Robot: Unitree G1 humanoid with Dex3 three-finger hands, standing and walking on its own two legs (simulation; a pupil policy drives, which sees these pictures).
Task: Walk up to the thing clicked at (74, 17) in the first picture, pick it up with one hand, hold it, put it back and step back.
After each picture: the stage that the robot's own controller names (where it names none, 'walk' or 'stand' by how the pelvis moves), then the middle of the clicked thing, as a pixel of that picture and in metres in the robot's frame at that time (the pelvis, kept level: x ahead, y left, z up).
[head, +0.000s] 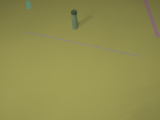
stand; (74, 20) +1.66 +0.15 -0.66
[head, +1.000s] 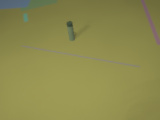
walk; (70, 31) +1.52 +0.28 -0.65
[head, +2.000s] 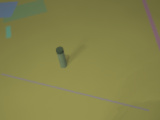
walk; (61, 57) +1.00 +0.32 -0.65
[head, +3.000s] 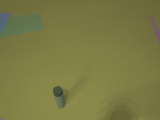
walk; (59, 98) +0.58 +0.23 -0.63
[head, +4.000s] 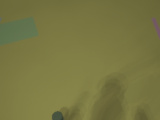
stand; out of the picture +0.37 +0.20 -0.63
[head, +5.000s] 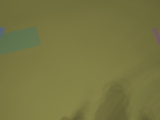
stand; out of the picture +0.34 +0.20 -0.66
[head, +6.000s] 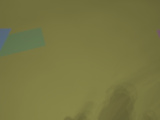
stand; out of the picture +0.36 +0.19 -0.66
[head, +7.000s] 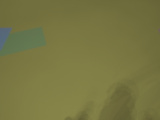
stand; out of the picture +0.35 +0.19 -0.66
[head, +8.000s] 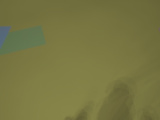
stand; out of the picture +0.34 +0.19 -0.66
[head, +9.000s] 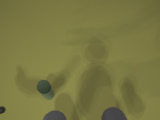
go down; (46, 91) +0.39 +0.20 -0.49
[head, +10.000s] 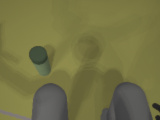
go down; (41, 63) +0.44 +0.21 -0.29
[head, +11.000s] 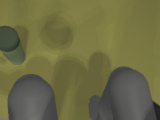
close in; (12, 49) +0.43 +0.23 -0.20
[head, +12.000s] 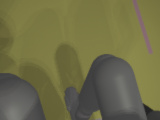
close; out of the picture +0.43 +0.27 -0.16
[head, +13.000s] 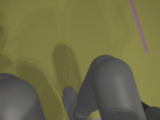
lift; out of the picture +0.42 +0.27 -0.16
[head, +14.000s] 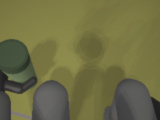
lift; (21, 70) +0.33 +0.23 -0.03
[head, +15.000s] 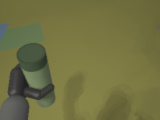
hold; (40, 80) +0.32 +0.17 +0.08
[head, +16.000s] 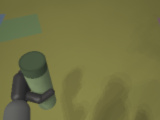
hold; (41, 84) +0.32 +0.17 +0.03
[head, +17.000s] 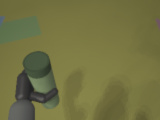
crouch; (44, 84) +0.32 +0.16 +0.03
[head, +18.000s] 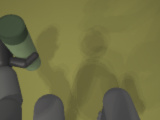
crouch; (23, 48) +0.44 +0.19 -0.04
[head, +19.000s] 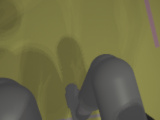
lower; out of the picture +0.45 +0.28 -0.17
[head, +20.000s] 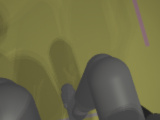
lower; out of the picture +0.45 +0.29 -0.17
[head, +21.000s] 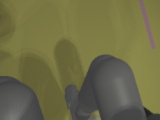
lower; out of the picture +0.43 +0.28 -0.17
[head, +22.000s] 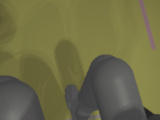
lower; out of the picture +0.43 +0.28 -0.17
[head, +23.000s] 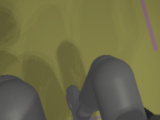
loosen; out of the picture +0.42 +0.26 -0.17
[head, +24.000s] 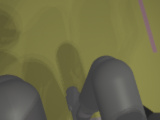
withdraw; out of the picture +0.42 +0.26 -0.17
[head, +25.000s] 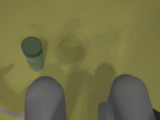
walk; (34, 57) +0.44 +0.22 -0.23
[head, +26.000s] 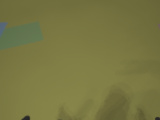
stand; out of the picture +0.35 +0.17 -0.59
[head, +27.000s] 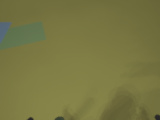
stand; out of the picture +0.37 +0.19 -0.60
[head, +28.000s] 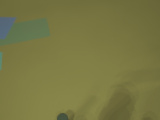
stand; out of the picture +0.37 +0.18 -0.62
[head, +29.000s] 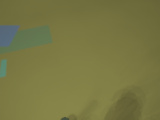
walk; out of the picture +0.38 +0.18 -0.66
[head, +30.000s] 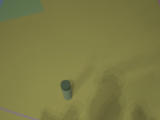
walk; (66, 90) +0.52 +0.15 -0.63
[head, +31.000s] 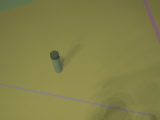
walk; (56, 62) +0.78 +0.28 -0.62
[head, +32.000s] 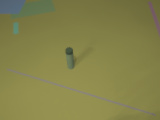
stand; (70, 58) +1.00 +0.18 -0.64
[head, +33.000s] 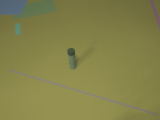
stand; (72, 59) +1.00 +0.17 -0.66
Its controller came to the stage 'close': yes
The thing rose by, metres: 0.69
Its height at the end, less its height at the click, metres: +0.00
